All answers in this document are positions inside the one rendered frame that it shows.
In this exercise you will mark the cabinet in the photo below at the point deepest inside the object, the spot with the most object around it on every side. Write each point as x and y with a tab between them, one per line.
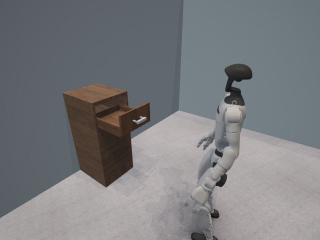
102	155

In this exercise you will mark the left robot forearm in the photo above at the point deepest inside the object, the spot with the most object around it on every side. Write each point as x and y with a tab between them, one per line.
224	164

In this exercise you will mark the left robot upper arm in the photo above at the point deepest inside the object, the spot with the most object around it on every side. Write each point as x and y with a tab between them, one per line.
233	120

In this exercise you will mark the right robot forearm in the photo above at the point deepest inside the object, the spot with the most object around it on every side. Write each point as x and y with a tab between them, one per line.
212	134

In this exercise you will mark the robot left hand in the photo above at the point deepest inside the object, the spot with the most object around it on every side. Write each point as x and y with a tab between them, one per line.
200	195

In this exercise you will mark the robot right foot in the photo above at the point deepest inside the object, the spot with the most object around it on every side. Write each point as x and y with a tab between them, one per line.
215	214

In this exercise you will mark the drawer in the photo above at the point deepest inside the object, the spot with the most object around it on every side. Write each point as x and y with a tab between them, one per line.
118	119

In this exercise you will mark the handle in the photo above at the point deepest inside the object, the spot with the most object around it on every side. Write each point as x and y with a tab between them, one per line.
140	120

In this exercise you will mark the robot right hand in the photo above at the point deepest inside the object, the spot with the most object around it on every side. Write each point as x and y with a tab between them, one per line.
207	139

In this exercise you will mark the left robot shin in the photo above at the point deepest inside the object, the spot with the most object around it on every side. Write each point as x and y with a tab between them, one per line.
205	221

